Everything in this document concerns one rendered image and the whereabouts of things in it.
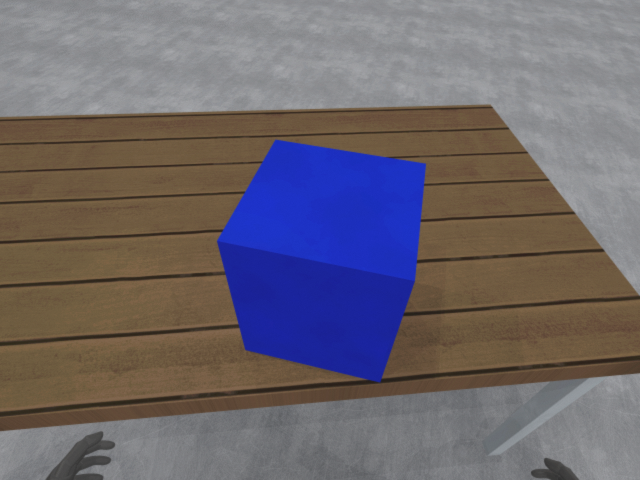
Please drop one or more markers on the table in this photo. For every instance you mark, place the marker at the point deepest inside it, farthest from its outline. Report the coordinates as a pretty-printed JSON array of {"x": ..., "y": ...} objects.
[{"x": 114, "y": 302}]

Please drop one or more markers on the robot left hand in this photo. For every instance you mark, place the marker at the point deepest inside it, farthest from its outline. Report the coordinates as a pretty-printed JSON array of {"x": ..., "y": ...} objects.
[{"x": 74, "y": 461}]

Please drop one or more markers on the carton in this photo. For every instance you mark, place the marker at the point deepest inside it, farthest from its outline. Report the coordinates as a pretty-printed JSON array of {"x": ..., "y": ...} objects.
[{"x": 320, "y": 256}]

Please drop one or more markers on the robot right hand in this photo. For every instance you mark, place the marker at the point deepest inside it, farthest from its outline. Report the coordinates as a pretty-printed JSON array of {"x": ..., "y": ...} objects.
[{"x": 556, "y": 471}]

